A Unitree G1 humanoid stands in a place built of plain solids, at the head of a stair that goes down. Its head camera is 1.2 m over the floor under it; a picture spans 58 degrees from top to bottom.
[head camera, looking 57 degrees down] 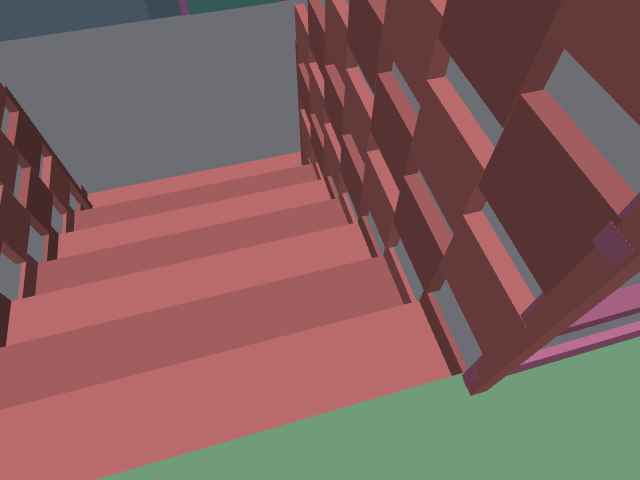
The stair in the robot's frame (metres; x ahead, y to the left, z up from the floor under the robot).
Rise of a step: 0.17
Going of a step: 0.30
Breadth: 1.62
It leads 15 degrees to the left of straight ahead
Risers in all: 8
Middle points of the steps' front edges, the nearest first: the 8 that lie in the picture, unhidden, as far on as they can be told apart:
0.14 0.34 0.00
0.43 0.42 -0.17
0.72 0.50 -0.34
1.01 0.58 -0.52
1.30 0.66 -0.69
1.59 0.74 -0.86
1.88 0.82 -1.03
2.17 0.90 -1.21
